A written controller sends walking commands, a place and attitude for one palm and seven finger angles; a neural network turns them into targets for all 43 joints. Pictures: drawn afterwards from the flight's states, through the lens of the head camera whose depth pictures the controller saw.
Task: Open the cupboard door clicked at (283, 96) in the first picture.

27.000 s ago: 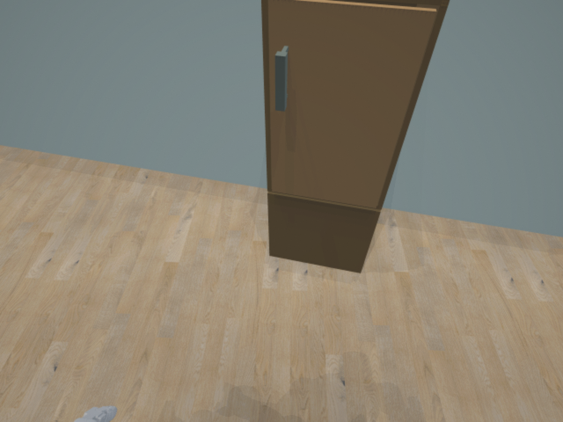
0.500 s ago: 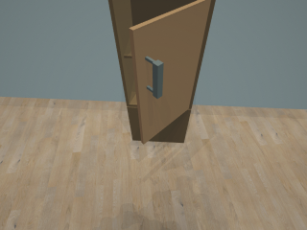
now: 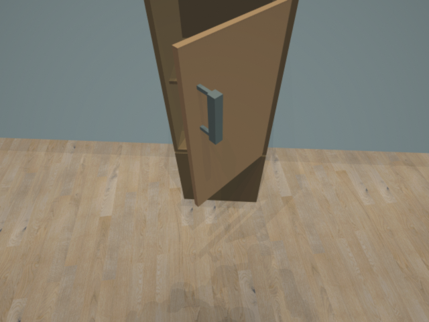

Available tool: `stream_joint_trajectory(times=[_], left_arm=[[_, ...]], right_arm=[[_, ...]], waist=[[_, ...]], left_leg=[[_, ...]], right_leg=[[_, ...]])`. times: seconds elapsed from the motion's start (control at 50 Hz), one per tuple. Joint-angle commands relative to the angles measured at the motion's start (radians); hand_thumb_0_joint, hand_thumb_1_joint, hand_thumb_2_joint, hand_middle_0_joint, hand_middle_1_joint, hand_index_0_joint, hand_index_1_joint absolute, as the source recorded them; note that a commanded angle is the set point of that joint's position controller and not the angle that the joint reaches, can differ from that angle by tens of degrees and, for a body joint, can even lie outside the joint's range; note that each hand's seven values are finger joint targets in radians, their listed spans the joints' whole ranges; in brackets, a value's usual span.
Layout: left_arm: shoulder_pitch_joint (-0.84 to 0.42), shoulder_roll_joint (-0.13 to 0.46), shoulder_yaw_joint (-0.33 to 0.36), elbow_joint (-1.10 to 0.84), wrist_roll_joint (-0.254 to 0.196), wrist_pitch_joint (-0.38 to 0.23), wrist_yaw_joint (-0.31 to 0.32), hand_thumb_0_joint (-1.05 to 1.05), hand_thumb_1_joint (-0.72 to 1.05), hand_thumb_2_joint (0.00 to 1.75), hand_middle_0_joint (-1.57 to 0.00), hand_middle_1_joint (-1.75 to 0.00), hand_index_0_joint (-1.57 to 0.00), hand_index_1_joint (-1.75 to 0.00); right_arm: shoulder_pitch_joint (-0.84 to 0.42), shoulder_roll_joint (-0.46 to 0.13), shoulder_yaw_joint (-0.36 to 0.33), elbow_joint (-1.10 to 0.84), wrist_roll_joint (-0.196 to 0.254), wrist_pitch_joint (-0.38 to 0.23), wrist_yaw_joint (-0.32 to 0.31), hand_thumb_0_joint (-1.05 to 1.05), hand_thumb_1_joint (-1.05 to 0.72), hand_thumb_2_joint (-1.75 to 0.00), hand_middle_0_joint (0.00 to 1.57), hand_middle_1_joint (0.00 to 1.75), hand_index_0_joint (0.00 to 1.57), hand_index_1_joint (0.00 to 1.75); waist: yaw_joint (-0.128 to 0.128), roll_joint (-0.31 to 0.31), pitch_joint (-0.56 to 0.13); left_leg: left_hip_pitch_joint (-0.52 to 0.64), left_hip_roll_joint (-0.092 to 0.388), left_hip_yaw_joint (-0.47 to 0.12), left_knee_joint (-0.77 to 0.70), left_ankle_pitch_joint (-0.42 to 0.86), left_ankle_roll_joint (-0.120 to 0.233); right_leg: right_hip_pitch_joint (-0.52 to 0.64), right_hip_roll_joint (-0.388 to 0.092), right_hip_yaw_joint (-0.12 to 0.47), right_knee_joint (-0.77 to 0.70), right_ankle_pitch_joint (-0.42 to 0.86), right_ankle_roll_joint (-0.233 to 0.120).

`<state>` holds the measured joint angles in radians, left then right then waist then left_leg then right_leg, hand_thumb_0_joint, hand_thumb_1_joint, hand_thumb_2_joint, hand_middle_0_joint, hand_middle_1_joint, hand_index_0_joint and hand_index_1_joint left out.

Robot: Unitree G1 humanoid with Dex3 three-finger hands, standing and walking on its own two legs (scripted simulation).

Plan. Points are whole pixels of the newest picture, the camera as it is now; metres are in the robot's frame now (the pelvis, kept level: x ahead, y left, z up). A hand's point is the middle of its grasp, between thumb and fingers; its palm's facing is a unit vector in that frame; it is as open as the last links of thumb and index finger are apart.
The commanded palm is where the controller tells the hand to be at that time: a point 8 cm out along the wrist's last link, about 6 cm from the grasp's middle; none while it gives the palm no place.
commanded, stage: look to check the result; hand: left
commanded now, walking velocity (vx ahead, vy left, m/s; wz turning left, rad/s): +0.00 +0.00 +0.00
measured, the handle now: (208, 114) +0.55 +0.05 +0.07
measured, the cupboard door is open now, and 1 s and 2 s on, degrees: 47 47 47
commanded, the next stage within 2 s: walk to a spot facing it in 0.02 s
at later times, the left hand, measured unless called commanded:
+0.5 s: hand out of the picture +0.06 +0.20 -0.18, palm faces -0.11 -0.97 -0.23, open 7.4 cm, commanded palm none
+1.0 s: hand out of the picture +0.10 +0.15 -0.17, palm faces -0.31 -0.92 -0.26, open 7.4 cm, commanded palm none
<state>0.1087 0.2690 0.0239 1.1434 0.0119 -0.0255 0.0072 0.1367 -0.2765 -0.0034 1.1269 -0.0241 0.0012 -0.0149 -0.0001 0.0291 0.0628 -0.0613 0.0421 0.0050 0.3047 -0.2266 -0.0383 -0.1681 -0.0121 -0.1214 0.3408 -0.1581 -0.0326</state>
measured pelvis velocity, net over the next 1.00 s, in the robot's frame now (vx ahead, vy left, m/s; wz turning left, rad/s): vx -0.01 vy -0.03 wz -0.42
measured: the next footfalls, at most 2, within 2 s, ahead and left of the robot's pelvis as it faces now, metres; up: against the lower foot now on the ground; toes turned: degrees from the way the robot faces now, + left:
left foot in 1.12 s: +0.11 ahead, +0.09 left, +0.00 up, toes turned -30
right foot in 1.46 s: -0.04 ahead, -0.16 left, +0.00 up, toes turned -43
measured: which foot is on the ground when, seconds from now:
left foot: down 0.00-0.62, up 0.64-1.00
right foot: down 0.00-1.00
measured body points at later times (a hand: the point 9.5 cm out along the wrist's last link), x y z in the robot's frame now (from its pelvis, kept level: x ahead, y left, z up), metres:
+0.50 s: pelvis -0.01 +0.00 -0.01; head +0.03 -0.01 +0.43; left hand +0.07 +0.25 -0.17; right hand -0.02 -0.24 -0.17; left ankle -0.04 +0.14 -0.75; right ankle +0.00 -0.09 -0.74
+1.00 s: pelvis -0.01 -0.03 +0.00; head +0.05 -0.06 +0.44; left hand +0.11 +0.20 -0.15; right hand +0.05 -0.32 -0.14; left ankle +0.05 +0.12 -0.69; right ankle -0.03 -0.11 -0.75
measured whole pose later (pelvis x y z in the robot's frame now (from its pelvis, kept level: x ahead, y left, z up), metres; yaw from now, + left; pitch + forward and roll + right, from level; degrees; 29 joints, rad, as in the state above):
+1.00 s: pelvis -0.01 -0.03 +0.00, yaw -24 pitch +2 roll +2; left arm 0.25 0.20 0.08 0.96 0.03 0.03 0.01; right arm 0.02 -0.21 -0.06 0.90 0.00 0.04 -0.03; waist 0.05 -0.03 0.11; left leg -0.43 0.02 -0.02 0.88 -0.43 -0.06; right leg -0.26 0.10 0.17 0.46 -0.21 -0.07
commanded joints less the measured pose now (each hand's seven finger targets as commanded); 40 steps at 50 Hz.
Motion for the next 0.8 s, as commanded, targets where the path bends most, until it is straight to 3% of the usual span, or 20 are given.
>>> stream_joint_trajectory(times=[0.0,0.14,0.2,0.3,0.34,0.38,0.4,0.44,0.46,0.48,0.52,0.56,0.58,0.6,0.62,0.64,0.66,0.68,0.72,0.78], left_arm=[[-0.001,0.183,0.034,-0.05,-0.001,-0.017,0.015,0.0,0.9,0.9,-0.2,-0.3,-0.2,-0.3],[0.0,0.179,0.034,-0.049,-0.001,-0.015,0.015,0.0,0.9,0.9,-0.2,-0.3,-0.2,-0.3],[0.032,0.104,0.026,-0.049,-0.001,0.011,0.018,0.0,0.9,0.9,-0.2,-0.3,-0.2,-0.3],[0.042,0.129,0.055,-0.09,0.006,0.042,0.01,0.0,0.9,0.9,-0.2,-0.3,-0.2,-0.3],[0.039,0.122,0.062,-0.118,0.008,0.052,0.003,0.0,0.9,0.9,-0.2,-0.3,-0.2,-0.3],[0.038,0.102,0.066,-0.144,0.009,0.058,-0.003,0.0,0.9,0.9,-0.2,-0.3,-0.2,-0.3],[0.032,0.092,0.067,-0.162,0.01,0.063,-0.009,0.0,0.9,0.9,-0.2,-0.3,-0.2,-0.3],[0.028,0.062,0.073,-0.189,0.012,0.075,-0.018,0.0,0.9,0.9,-0.2,-0.3,-0.2,-0.3],[0.03,0.053,0.079,-0.202,0.012,0.081,-0.02,0.0,0.9,0.9,-0.2,-0.3,-0.2,-0.3],[0.042,0.05,0.082,-0.208,0.01,0.082,-0.02,0.0,0.9,0.9,-0.2,-0.3,-0.2,-0.3],[0.058,0.028,0.08,-0.219,0.007,0.073,-0.027,0.0,0.9,0.9,-0.2,-0.3,-0.2,-0.3],[0.143,0.029,0.084,-0.204,0.005,0.058,-0.03,0.0,0.9,0.9,-0.2,-0.3,-0.2,-0.3],[0.216,0.069,0.096,-0.182,0.01,0.047,-0.027,0.0,0.9,0.9,-0.2,-0.3,-0.2,-0.3],[0.261,0.2,0.123,-0.176,0.023,0.031,-0.007,0.0,0.9,0.9,-0.2,-0.3,-0.2,-0.3],[0.289,0.216,0.123,-0.168,0.004,0.035,0.007,0.0,0.9,0.9,-0.2,-0.3,-0.2,-0.3],[0.247,0.206,0.118,-0.183,0.004,0.039,0.013,0.0,0.9,0.9,-0.2,-0.3,-0.2,-0.3],[0.181,0.158,0.113,-0.21,0.008,0.044,0.017,0.0,0.9,0.9,-0.2,-0.3,-0.2,-0.3],[0.136,0.136,0.113,-0.225,0.011,0.044,0.023,0.0,0.9,0.9,-0.2,-0.3,-0.2,-0.3],[0.144,0.115,0.102,-0.232,0.008,0.031,0.023,0.0,0.9,0.9,-0.2,-0.3,-0.2,-0.3],[0.186,0.128,0.104,-0.224,0.013,0.027,0.026,0.0,0.9,0.9,-0.2,-0.3,-0.2,-0.3]], right_arm=[[0.015,-0.155,-0.026,-0.036,0.002,-0.014,-0.006,0.0,-0.9,-0.9,0.2,0.3,0.2,0.3],[0.023,-0.154,-0.025,-0.033,0.002,-0.017,-0.009,0.0,-0.9,-0.9,0.2,0.3,0.2,0.3],[0.084,-0.063,-0.014,-0.025,0.001,0.001,-0.017,0.0,-0.9,-0.9,0.2,0.3,0.2,0.3],[0.113,-0.078,-0.04,-0.068,0.002,0.019,-0.029,0.0,-0.9,-0.9,0.2,0.3,0.2,0.3],[0.116,-0.087,-0.05,-0.092,0.001,0.021,-0.032,0.0,-0.9,-0.9,0.2,0.3,0.2,0.3],[0.112,-0.105,-0.059,-0.112,-0.001,0.019,-0.035,0.0,-0.9,-0.9,0.2,0.3,0.2,0.3],[0.117,-0.117,-0.066,-0.123,-0.004,0.017,-0.037,0.0,-0.9,-0.9,0.2,0.3,0.2,0.3],[0.1,-0.137,-0.076,-0.14,-0.01,0.009,-0.041,0.0,-0.9,-0.9,0.2,0.3,0.2,0.3],[0.095,-0.131,-0.074,-0.151,-0.014,0.006,-0.042,0.0,-0.9,-0.9,0.2,0.3,0.2,0.3],[0.086,-0.121,-0.072,-0.162,-0.012,0.004,-0.043,0.0,-0.9,-0.9,0.2,0.3,0.2,0.3],[0.05,-0.125,-0.08,-0.181,-0.018,0.0,-0.041,0.0,-0.9,-0.9,0.2,0.3,0.2,0.3],[0.045,-0.134,-0.086,-0.185,-0.015,0.006,-0.039,0.0,-0.9,-0.9,0.2,0.3,0.2,0.3],[0.031,-0.122,-0.088,-0.197,-0.002,0.011,-0.035,0.0,-0.9,-0.9,0.2,0.3,0.2,0.3],[0.049,-0.04,-0.08,-0.233,0.014,0.014,-0.028,0.0,-0.9,-0.9,0.2,0.3,0.2,0.3],[0.011,-0.05,-0.078,-0.244,0.015,0.026,-0.026,0.0,-0.9,-0.9,0.2,0.3,0.2,0.3],[0.037,-0.048,-0.079,-0.238,0.018,0.031,-0.02,0.0,-0.9,-0.9,0.2,0.3,0.2,0.3],[-0.004,-0.042,-0.082,-0.237,0.015,0.032,-0.016,0.0,-0.9,-0.9,0.2,0.3,0.2,0.3],[-0.004,-0.042,-0.084,-0.233,0.01,0.029,-0.014,0.0,-0.9,-0.9,0.2,0.3,0.2,0.3],[-0.008,-0.025,-0.075,-0.231,0.01,0.028,-0.012,0.0,-0.9,-0.9,0.2,0.3,0.2,0.3],[-0.025,-0.004,-0.071,-0.242,0.017,0.024,-0.014,0.0,-0.9,-0.9,0.2,0.3,0.2,0.3]], waist=[[-0.002,-0.024,-0.09],[-0.001,-0.022,-0.086],[-0.009,-0.03,-0.086],[-0.013,-0.06,-0.052],[-0.017,-0.035,-0.041],[-0.013,0.025,-0.04],[-0.018,0.071,-0.027],[-0.01,0.195,0.001],[-0.004,0.198,0.013],[0.008,0.17,0.002],[0.025,0.155,0.01],[0.053,0.109,-0.044],[0.09,-0.026,-0.062],[0.093,-0.407,-0.086],[0.108,-0.378,-0.076],[0.074,-0.31,-0.071],[0.056,-0.224,-0.025],[0.033,-0.212,-0.048],[0.024,-0.136,-0.08],[0.033,-0.085,-0.146]], left_leg=[[-0.056,0.072,-0.044,-0.035,0.176,0.047],[-0.048,0.079,-0.038,-0.044,0.184,0.045],[-0.051,0.084,0.007,0.012,0.172,0.03],[-0.086,0.087,0.058,0.09,0.062,0.033],[-0.087,0.105,0.05,0.093,0.031,0.044],[-0.081,0.153,0.013,0.061,0.007,0.068],[-0.085,0.2,-0.029,0.025,0.003,0.091],[-0.117,0.332,-0.115,-0.053,0.12,0.181],[-0.11,0.354,-0.114,-0.048,0.215,0.213],[-0.095,0.359,-0.095,-0.026,0.253,0.223],[-0.093,0.334,-0.013,0.05,0.363,0.188],[-0.075,0.271,0.068,0.201,0.359,0.115],[-0.149,0.194,0.118,0.373,0.231,0.06],[-0.419,0.025,0.174,0.644,-0.253,-0.009],[-0.466,-0.007,0.039,0.81,-0.432,-0.008],[-0.487,0.025,-0.025,0.881,-0.376,0.003],[-0.506,0.034,-0.033,0.896,-0.303,-0.001],[-0.5,0.045,-0.036,0.894,-0.253,-0.004],[-0.483,0.035,-0.034,0.853,-0.199,-0.017],[-0.456,0.011,-0.015,0.729,-0.208,-0.029]], right_leg=[[0.111,-0.131,0.133,-0.058,0.195,-0.011],[0.109,-0.125,0.142,-0.056,0.213,-0.014],[0.076,-0.125,0.157,-0.011,0.264,-0.007],[-0.017,-0.121,0.218,0.04,0.226,-0.027],[-0.075,-0.1,0.228,0.073,0.187,-0.027],[-0.13,-0.053,0.203,0.147,0.129,-0.013],[-0.169,-0.023,0.172,0.224,0.086,-0.003],[-0.234,0.02,0.113,0.517,-0.243,0.02],[-0.276,0.01,0.131,0.619,-0.33,0.024],[-0.289,-0.007,0.151,0.654,-0.342,0.025],[-0.24,-0.029,0.13,0.534,-0.342,0.022],[-0.105,-0.01,0.08,0.297,-0.197,0.023],[0.008,-0.026,0.125,0.104,0.034,0.013],[0.155,-0.286,0.563,-0.042,0.367,-0.078],[0.118,-0.348,0.657,-0.038,0.509,-0.152],[0.084,-0.336,0.609,-0.045,0.273,-0.2],[0.006,-0.276,0.603,-0.06,0.099,-0.192],[0.008,-0.248,0.586,-0.04,0.098,-0.176],[0.034,-0.214,0.52,-0.005,0.268,-0.165],[0.123,-0.196,0.505,0.038,0.421,-0.172]])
